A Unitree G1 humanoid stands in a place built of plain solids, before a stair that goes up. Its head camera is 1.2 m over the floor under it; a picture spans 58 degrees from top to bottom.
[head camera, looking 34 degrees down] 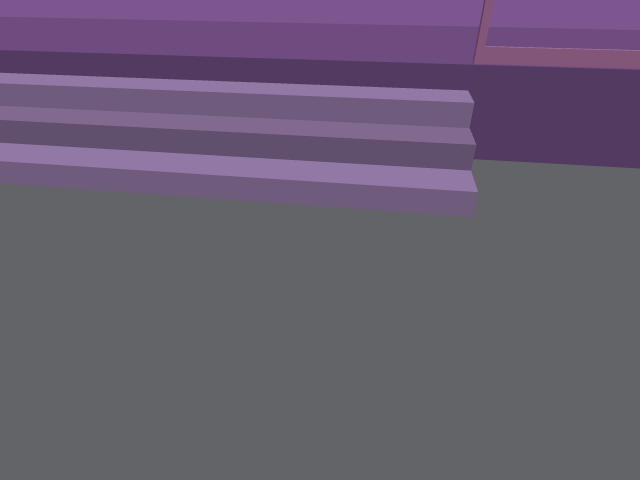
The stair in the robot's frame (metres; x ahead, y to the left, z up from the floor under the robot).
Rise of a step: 0.15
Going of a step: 0.27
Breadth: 4.50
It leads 8 degrees to the right of straight ahead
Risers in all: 4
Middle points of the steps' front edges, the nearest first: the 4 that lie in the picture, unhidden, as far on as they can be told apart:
2.32 1.41 0.15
2.58 1.37 0.31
2.84 1.33 0.46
3.11 1.29 0.61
